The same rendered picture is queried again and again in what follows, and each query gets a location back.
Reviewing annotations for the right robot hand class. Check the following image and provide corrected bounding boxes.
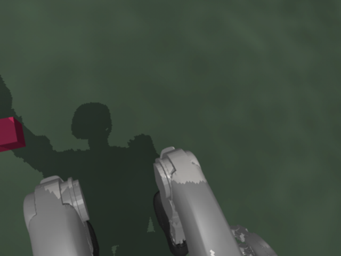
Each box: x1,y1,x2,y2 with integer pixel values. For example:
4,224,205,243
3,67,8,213
230,225,278,256

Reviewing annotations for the right robot foot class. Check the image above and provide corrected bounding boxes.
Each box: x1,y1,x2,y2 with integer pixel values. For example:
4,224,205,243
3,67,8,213
153,191,189,256

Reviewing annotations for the left robot foot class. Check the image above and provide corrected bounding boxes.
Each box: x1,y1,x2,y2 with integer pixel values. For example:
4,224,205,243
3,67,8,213
86,221,99,256

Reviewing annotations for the cube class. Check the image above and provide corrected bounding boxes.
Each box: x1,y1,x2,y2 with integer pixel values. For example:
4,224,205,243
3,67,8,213
0,117,26,152

